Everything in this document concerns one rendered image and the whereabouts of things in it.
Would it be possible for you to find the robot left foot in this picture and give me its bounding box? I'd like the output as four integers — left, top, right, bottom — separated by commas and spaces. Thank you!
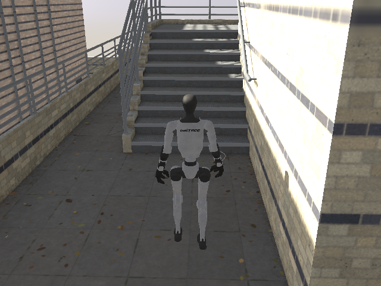
174, 227, 182, 242

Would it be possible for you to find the left robot hand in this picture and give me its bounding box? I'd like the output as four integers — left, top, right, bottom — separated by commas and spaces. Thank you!
155, 169, 169, 184

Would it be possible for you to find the left robot forearm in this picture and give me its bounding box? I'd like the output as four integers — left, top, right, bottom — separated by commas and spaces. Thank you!
157, 145, 169, 171

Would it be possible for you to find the left robot upper arm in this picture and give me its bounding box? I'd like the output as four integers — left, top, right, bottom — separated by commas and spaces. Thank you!
163, 120, 177, 154

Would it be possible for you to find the right robot upper arm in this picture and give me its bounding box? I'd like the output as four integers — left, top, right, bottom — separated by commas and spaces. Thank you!
202, 120, 218, 152

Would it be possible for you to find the right robot hand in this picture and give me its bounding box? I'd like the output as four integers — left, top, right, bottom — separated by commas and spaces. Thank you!
210, 165, 224, 178

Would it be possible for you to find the right robot thigh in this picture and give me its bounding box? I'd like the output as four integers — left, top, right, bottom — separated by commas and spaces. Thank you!
196, 167, 211, 210

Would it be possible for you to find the right robot forearm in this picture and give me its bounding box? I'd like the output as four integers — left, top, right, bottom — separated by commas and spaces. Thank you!
212, 143, 223, 167

